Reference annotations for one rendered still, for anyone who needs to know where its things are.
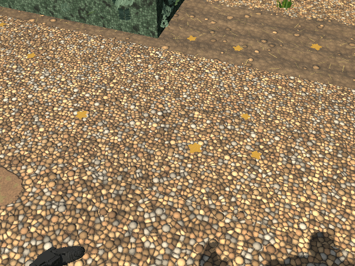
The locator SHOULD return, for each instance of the robot left hand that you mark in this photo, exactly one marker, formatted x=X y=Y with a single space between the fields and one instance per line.
x=59 y=257

